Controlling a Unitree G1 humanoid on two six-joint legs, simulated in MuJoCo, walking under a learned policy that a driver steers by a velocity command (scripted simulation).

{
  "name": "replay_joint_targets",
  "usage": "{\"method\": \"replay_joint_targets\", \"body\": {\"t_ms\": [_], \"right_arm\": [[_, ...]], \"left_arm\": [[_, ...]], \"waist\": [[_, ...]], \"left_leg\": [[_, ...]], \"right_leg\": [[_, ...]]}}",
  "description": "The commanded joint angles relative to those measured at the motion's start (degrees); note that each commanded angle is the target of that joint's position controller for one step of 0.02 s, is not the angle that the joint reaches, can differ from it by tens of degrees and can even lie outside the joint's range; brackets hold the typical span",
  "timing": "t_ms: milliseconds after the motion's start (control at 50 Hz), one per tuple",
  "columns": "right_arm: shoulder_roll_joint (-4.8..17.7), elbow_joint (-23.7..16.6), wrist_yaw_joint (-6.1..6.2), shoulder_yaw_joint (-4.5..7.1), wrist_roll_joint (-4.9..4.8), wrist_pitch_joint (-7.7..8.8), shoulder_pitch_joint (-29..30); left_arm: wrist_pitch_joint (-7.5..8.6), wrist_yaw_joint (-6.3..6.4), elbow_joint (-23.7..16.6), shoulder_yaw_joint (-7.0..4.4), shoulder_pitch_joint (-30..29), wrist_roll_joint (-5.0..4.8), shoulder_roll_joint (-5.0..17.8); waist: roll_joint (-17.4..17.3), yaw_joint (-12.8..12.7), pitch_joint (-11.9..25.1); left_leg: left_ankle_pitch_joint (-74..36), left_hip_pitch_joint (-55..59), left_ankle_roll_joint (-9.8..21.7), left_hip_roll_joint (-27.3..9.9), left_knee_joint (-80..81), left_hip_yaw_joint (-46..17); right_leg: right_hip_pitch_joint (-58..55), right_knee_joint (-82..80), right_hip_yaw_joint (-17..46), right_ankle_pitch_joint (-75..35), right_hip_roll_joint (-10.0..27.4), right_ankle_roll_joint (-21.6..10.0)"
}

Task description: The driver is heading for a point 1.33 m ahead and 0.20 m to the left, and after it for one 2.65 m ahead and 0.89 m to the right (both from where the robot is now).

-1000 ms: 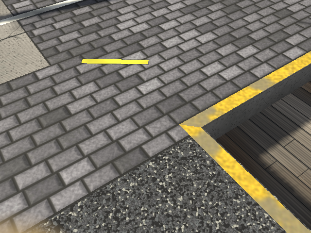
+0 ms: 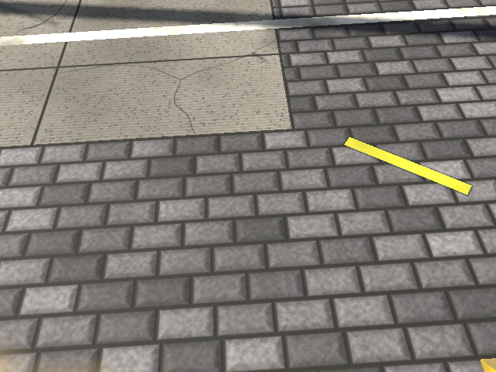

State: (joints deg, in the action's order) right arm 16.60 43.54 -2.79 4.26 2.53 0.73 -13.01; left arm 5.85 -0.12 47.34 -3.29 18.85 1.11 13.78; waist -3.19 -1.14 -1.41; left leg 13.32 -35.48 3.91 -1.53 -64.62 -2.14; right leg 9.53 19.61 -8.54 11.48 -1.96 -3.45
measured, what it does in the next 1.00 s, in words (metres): walks ahead, turning left: left foot, then right foot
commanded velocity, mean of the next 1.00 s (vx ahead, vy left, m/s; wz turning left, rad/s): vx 0.50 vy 0.00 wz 0.37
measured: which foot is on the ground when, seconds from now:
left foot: up 0.00-0.28, down 0.30-0.86, up 0.88-1.00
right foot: down 0.00-0.28, up 0.30-0.82, down 0.84-1.00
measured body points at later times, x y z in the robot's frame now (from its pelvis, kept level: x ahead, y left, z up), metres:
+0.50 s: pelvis +0.27 +0.07 +0.00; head +0.30 +0.09 +0.44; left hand +0.31 +0.35 -0.13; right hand +0.42 -0.17 -0.13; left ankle +0.27 +0.12 -0.74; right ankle +0.33 -0.08 -0.66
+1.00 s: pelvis +0.57 +0.10 +0.00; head +0.59 +0.09 +0.44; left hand +0.56 +0.38 -0.12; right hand +0.70 -0.13 -0.15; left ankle +0.46 +0.19 -0.66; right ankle +0.62 +0.05 -0.74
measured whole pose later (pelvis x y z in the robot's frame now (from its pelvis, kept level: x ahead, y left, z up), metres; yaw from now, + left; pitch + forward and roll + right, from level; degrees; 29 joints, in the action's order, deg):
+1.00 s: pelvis +0.57 +0.10 +0.00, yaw +20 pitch +0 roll +0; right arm 15.2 50.4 -0.9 2.1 2.0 3.4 -18.6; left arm 3.8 -0.9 47.8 -2.6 15.0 1.0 14.0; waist -2.1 0.9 -2.6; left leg 17.8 -23.8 4.5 0.4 -65.2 -1.6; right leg 14.6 25.0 -4.9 10.6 -3.1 -4.9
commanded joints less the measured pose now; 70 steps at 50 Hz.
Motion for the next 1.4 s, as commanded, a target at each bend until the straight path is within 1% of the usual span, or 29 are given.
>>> {"method": "replay_joint_targets", "body": {"t_ms": [20, 100, 200, 240, 280, 300, 320, 340, 360, 400, 440, 480, 620, 720, 780, 820, 840, 860, 880, 900, 920, 960, 1020, 1140, 1260, 1320, 1360, 1380, 1400], "right_arm": [[0.0, -4.2, -0.86, -0.51, -0.02, 0.01, 1.3], [-1.4, -6.7, -1.72, -1.64, -0.47, 0.55, 9.8], [-0.9, -9.4, -2.10, -1.93, -0.09, 0.58, 16.6], [0.0, -8.9, -1.50, -1.47, 0.25, 0.54, 14.1], [2.5, -5.0, -0.62, -0.04, 0.71, 1.26, 1.2], [6.5, -2.0, 0.40, 1.60, 1.27, 1.48, -9.0], [13.2, -2.9, 1.29, 3.07, 0.42, 1.29, -8.1], [12.5, -3.6, 2.02, 3.20, -0.93, 0.48, -12.9], [11.1, -1.9, 2.62, 2.88, -1.26, 0.33, -10.1], [6.7, -1.8, 2.71, 1.73, -1.91, 1.09, -4.4], [3.9, -2.1, 2.47, 0.58, -2.20, 2.16, -1.8], [4.2, -0.8, 2.16, 0.51, -2.41, 3.22, -3.5], [5.0, 3.5, 2.11, 0.25, -2.46, 4.05, -12.0], [5.6, 5.8, 2.93, -0.12, -1.60, 4.08, -16.0], [6.9, 6.5, 3.58, -0.08, -1.22, 4.10, -14.0], [7.8, 7.0, 3.46, 0.00, -1.04, 4.09, -12.4], [6.6, 6.3, 3.33, -0.49, -1.32, 4.36, -12.4], [0.7, 5.1, 3.03, -1.63, -3.51, 4.45, -18.9], [4.4, 6.2, 3.08, -0.87, -2.06, 4.42, -19.0], [5.2, 5.3, 2.97, -0.60, -1.30, 4.16, -13.9], [4.5, 4.6, 2.51, -0.98, -1.04, 4.26, -9.8], [2.9, 4.4, 1.83, -1.31, -0.28, 3.19, -9.0], [1.1, 4.9, 1.04, -1.80, -0.01, 1.98, -9.1], [-0.5, 0.6, 0.65, -2.91, -0.52, 1.95, 5.9], [-0.2, -1.6, 0.84, -3.30, -0.93, 2.36, 15.1], [1.0, -0.9, 1.31, -2.68, -0.78, 2.97, 12.2], [3.2, 4.2, 2.28, -1.34, -0.13, 3.96, -2.4], [7.5, 6.3, 3.07, -0.04, 1.23, 4.39, -12.9], [12.4, 6.8, 3.15, 1.38, 1.35, 3.88, -15.2]], "left_arm": [[1.32, -0.24, -2.1, -0.59, 0.8, -0.08, 4.4], [1.00, -0.12, -0.6, -0.54, 3.0, -0.14, 5.2], [-0.48, 1.03, 1.9, -0.92, 7.8, 0.01, 7.8], [-1.42, 1.52, 2.9, -1.18, 8.5, 0.13, 9.6], [-2.49, 1.79, 2.9, -1.35, 8.2, -0.07, 11.1], [-2.53, 1.69, 1.4, -1.03, 7.8, 0.13, 10.2], [-2.08, 0.11, -3.4, 0.59, 9.4, -0.27, 3.0], [-1.47, -0.05, -5.2, -0.64, 1.6, -0.03, 8.3], [-0.78, -0.21, -7.0, -0.38, -3.6, -0.71, 7.8], [-0.65, 0.02, -5.8, 0.03, -2.3, 0.02, 6.9], [-3.00, -0.34, -4.5, 0.20, 1.7, 1.59, 5.9], [-4.17, -1.02, -4.7, 0.36, 1.2, 1.81, 4.6], [-4.17, -1.63, -8.6, 0.78, -13.7, 1.03, 4.1], [-3.59, -1.96, -11.3, 1.00, -21.8, 0.57, 4.5], [-2.96, -1.73, -10.5, 0.57, -17.7, 0.45, 5.4], [-2.26, -0.52, -6.0, -0.55, -4.3, 0.45, 7.2], [-1.71, 0.34, -3.7, -1.45, 5.3, 1.49, 10.0], [-1.58, 0.64, -3.5, -3.14, 11.0, 2.89, 17.0], [-2.32, -0.19, -2.6, -2.77, 8.7, 0.60, 14.1], [-2.52, -0.41, -3.3, -1.94, 2.1, -0.30, 10.6], [-2.25, -0.74, -3.8, -1.07, -1.8, -0.32, 7.0], [-1.58, -0.66, -2.3, -0.16, -2.9, -0.29, 4.6], [-0.20, -0.90, 0.2, -0.29, 0.2, -0.66, 5.3], [-0.12, -0.96, 3.8, -0.07, 5.6, -1.11, 5.4], [-0.49, -0.03, 6.9, 0.02, 10.6, -0.39, 6.5], [-0.93, 0.61, 7.7, -0.13, 9.2, 0.06, 7.4], [-1.28, 0.62, 7.9, 0.04, 8.0, -0.13, 7.4], [-1.08, 0.53, 6.0, 0.69, 7.3, -0.62, 5.9], [-1.13, 0.06, 5.0, 1.75, 14.0, -2.46, 0.2]], "waist": [[6.6, 1.4, -1.0], [7.0, -0.3, -2.4], [7.2, -2.3, -3.9], [8.6, -0.7, -1.4], [7.9, 5.1, 6.4], [3.6, 9.3, 12.9], [-10.8, 5.1, 18.3], [-3.2, 9.7, 21.0], [-0.6, 8.2, 12.0], [4.1, 2.6, 3.9], [3.4, -0.9, 4.0], [2.8, -1.4, 3.2], [0.3, 3.7, -1.3], [-0.1, 6.0, -3.7], [-0.8, 3.0, -3.1], [0.5, -3.0, 4.0], [2.9, -6.9, 10.3], [15.5, -5.2, 19.1], [14.5, -4.0, 18.7], [9.2, -1.4, 7.8], [4.6, -0.9, 3.1], [6.4, 1.9, -0.4], [6.9, 2.9, -0.1], [6.7, 0.2, -3.1], [6.9, -2.2, -3.9], [7.3, 0.2, -2.5], [5.6, 6.4, 5.4], [1.1, 10.2, 12.7], [-12.0, 6.9, 18.9]], "left_leg": [[-6.1, -6.7, -0.7, -2.6, 2.3, -1.4], [-14.6, -3.4, -0.3, -2.1, 16.3, 3.3], [-7.4, -0.4, 2.3, -0.1, 27.3, 8.6], [-1.0, 5.6, 4.5, 3.7, 29.4, 10.9], [0.1, 22.0, 7.6, 8.0, 34.6, 10.8], [4.6, 38.0, 10.4, 1.7, 36.3, 0.7], [5.6, 57.5, 18.6, -16.9, 38.6, -29.9], [2.9, 58.0, 20.4, -19.0, 46.0, -41.8], [-4.4, 52.2, 18.1, -16.6, 46.9, -30.6], [-18.2, 36.5, 13.9, -11.2, 48.4, -20.1], [-23.9, 29.5, 12.9, -8.2, 50.1, -14.7], [-26.1, 26.8, 12.7, -6.6, 51.9, -11.8], [-25.3, 31.7, 8.5, -5.2, 54.5, -8.9], [-27.3, 38.7, 8.1, -7.8, 52.9, -9.8], [-38.9, 39.7, 6.4, -8.8, 48.6, -8.6], [-50.6, 37.9, 4.6, -5.9, 33.3, -5.7], [-38.3, 28.8, 3.8, -3.6, 19.3, -4.2], [-5.9, 10.4, 0.7, 6.0, -3.8, 0.6], [15.3, 2.5, 1.3, 8.5, -10.6, -3.6], [10.4, -0.7, 1.5, 4.2, -11.5, -4.3], [6.2, 0.2, 1.5, 1.8, -8.2, -3.6], [3.8, 4.3, 0.8, -1.3, -2.2, -2.1], [1.0, 4.6, -0.6, -2.2, 0.5, 0.2], [-11.7, -0.8, -2.8, -3.6, 18.2, 4.3], [-12.3, 1.3, -1.3, -1.3, 30.1, 5.7], [-5.4, 7.4, 1.3, 1.2, 33.8, 6.3], [-6.0, 26.5, 4.4, 3.3, 38.7, 6.7], [-2.0, 41.8, 7.8, -8.1, 39.1, -5.6], [0.8, 55.4, 16.1, -23.7, 44.5, -33.0]], "right_leg": [[-2.3, -11.5, 9.5, -13.4, 16.6, -6.5], [-2.8, -10.6, 1.7, -18.7, 14.5, -4.5], [-11.8, -6.7, -1.8, -27.8, 17.0, -3.7], [-14.8, 1.5, -4.1, -46.1, 17.5, -2.9], [-11.6, 20.9, -6.2, -50.4, 17.0, -2.0], [0.4, 37.3, -6.3, -34.2, 15.9, -0.3], [28.0, 57.7, -4.4, 19.6, 5.7, 3.3], [35.1, 64.0, 7.1, 19.2, 2.3, 3.7], [38.6, 61.2, 9.6, 11.4, 6.0, 3.0], [30.7, 51.0, 9.6, 7.0, 9.1, 3.2], [24.0, 47.1, 9.5, 7.8, 9.5, 4.2], [23.4, 43.7, 8.3, 5.4, 9.1, 4.8], [29.3, 25.9, 7.0, -11.5, 8.4, 4.3], [29.5, 17.4, 6.1, -10.9, 5.9, 2.0], [20.7, 12.7, 5.5, -5.0, 3.1, -0.8], [3.4, 8.5, 3.7, -3.5, -0.7, -3.2], [-11.4, 8.2, 10.9, -0.9, 6.5, -5.6], [-28.0, 5.7, 37.7, 4.4, 23.9, -12.9], [-25.5, -3.1, 52.2, 6.2, 26.0, -15.0], [-16.2, -4.0, 42.7, 10.2, 23.8, -13.6], [-8.8, -5.7, 35.0, 6.9, 21.2, -12.2], [-0.8, -8.6, 25.0, -1.9, 15.9, -8.8], [0.6, -10.6, 19.1, -12.6, 14.0, -9.1], [-2.4, -12.5, 11.8, -20.2, 10.4, -7.5], [-11.1, -9.5, 11.9, -26.5, 13.5, -7.2], [-14.8, -3.0, 11.5, -39.0, 14.8, -6.3], [-10.9, 13.9, 8.6, -44.2, 11.9, -4.4], [0.6, 30.0, 6.6, -27.3, 9.3, -3.3], [21.1, 51.0, 3.6, 14.8, -1.7, -0.8]]}}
